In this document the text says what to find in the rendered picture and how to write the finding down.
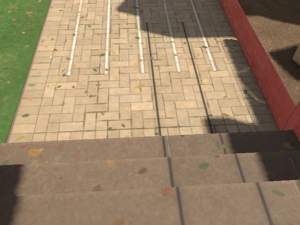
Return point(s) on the stairs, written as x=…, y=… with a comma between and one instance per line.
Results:
x=232, y=178

